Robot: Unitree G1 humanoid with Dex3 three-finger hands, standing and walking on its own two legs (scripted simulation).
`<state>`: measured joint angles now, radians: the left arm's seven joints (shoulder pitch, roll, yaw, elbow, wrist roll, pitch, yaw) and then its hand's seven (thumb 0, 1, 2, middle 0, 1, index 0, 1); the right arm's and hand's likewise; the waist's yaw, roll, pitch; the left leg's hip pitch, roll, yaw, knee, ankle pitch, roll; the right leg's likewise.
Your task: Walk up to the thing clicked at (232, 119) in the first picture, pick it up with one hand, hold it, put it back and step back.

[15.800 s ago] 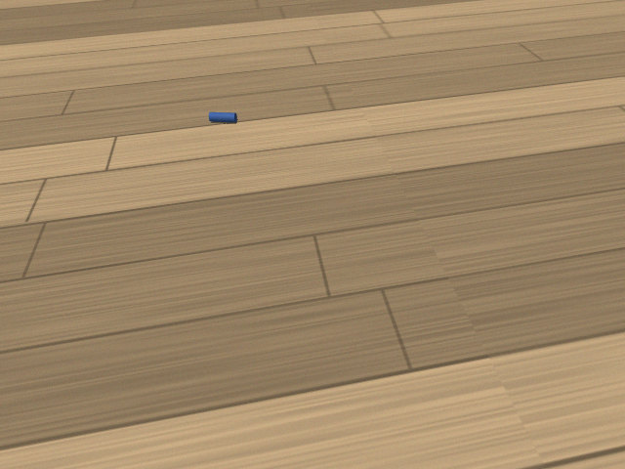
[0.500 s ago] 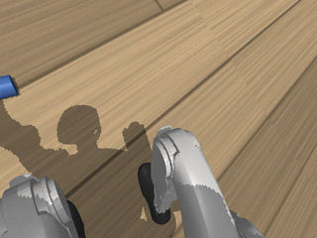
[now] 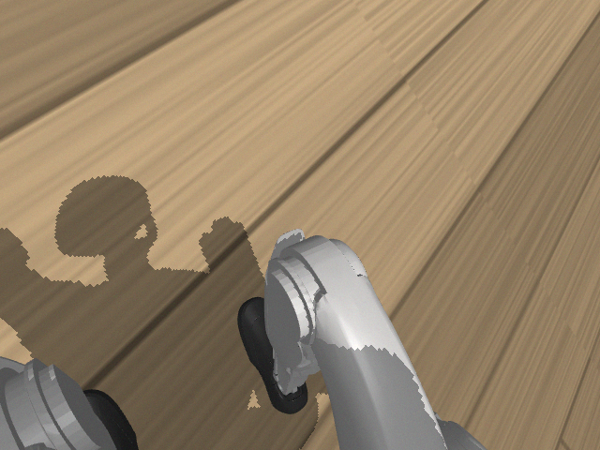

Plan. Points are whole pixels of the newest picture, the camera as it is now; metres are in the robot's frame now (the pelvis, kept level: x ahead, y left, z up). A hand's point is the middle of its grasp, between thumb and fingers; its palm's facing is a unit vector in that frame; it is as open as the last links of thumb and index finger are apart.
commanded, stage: rest palm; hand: left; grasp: from above
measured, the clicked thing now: out of the picture +0.51 +0.32 -0.28
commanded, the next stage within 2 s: close in 0.70 s
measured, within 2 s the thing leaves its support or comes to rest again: neither
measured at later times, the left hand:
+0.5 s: hand out of the picture +0.49 +0.32 -0.25, palm faces -0.46 -0.13 -0.88, open 13.4 cm
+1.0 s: hand out of the picture +0.49 +0.31 -0.25, palm faces -0.44 -0.14 -0.89, open 13.3 cm
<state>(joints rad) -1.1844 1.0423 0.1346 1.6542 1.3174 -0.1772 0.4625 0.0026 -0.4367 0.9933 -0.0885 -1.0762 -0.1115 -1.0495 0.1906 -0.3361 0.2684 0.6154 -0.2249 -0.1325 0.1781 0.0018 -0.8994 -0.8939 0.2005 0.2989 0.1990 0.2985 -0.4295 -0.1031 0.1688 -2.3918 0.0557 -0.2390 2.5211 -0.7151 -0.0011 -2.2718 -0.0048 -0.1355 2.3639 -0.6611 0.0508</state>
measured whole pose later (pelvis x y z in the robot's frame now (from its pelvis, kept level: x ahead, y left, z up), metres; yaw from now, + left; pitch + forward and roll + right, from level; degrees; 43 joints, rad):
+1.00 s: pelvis +0.00 +0.00 +0.00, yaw -2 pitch +30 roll -14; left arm -1.19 1.10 0.11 1.71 1.29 -0.18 0.52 0.00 -0.40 0.99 -0.11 -1.09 -0.13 -1.06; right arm 0.14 -0.35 0.34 0.61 -0.25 -0.19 0.21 0.00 -0.90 -0.90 0.20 0.30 0.20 0.30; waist -0.45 -0.14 0.22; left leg -2.38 0.06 -0.27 2.54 -0.72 0.00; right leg -2.25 0.01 -0.16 2.36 -0.65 0.06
